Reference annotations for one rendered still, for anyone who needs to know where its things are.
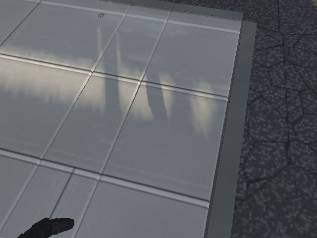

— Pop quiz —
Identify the left robot hand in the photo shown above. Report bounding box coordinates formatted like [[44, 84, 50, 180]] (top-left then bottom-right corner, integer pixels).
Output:
[[18, 217, 74, 238]]

